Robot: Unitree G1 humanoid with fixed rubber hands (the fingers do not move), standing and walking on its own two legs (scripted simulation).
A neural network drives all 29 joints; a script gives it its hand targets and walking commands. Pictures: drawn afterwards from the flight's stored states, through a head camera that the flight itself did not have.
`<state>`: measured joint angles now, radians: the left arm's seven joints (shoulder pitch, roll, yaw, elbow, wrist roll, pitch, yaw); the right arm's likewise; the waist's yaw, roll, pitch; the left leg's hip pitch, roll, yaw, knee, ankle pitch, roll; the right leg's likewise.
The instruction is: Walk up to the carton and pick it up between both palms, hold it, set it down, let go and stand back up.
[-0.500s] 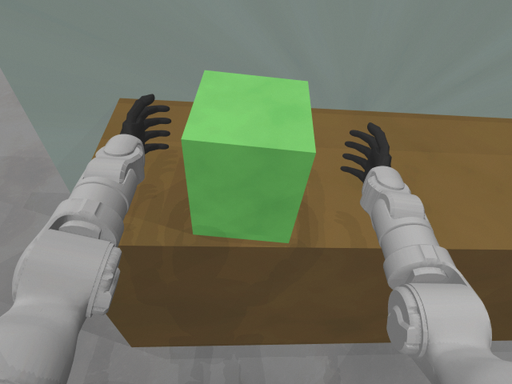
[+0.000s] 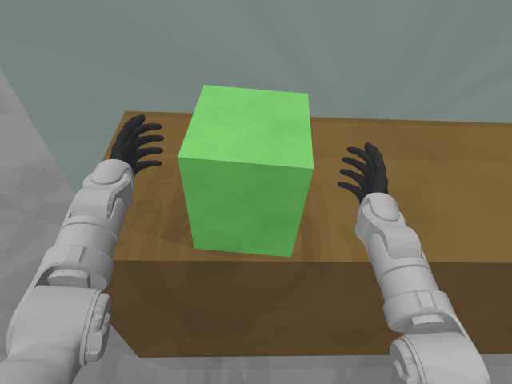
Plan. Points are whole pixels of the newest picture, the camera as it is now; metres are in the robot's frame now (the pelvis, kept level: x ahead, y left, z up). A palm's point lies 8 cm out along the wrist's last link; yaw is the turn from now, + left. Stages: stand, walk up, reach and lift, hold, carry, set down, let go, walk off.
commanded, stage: set down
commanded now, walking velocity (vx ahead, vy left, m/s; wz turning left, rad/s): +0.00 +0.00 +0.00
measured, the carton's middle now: (248, 174) +0.50 +0.00 +0.04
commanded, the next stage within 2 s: none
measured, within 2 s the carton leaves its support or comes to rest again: neither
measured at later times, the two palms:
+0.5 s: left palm (115, 209) +0.38 +0.22 +0.09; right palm (371, 229) +0.34 -0.18 +0.09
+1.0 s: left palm (103, 279) +0.29 +0.23 +0.03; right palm (369, 293) +0.26 -0.18 +0.03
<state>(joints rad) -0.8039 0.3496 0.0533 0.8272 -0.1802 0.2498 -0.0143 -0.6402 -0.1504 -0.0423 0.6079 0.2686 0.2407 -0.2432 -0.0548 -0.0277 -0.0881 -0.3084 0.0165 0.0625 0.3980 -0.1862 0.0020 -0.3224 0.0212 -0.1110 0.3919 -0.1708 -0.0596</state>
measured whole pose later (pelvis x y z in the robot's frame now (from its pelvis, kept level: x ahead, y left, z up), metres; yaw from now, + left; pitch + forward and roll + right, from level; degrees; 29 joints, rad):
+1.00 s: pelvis -0.01 +0.03 +0.00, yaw -1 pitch -1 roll -1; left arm -0.16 0.24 -0.01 0.47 -0.21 0.07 -0.02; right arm -0.05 -0.12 -0.05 0.33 0.16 0.09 -0.12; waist 0.01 0.00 -0.01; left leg -0.19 0.01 0.09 0.42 -0.21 0.03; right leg -0.19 0.01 -0.08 0.38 -0.17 -0.03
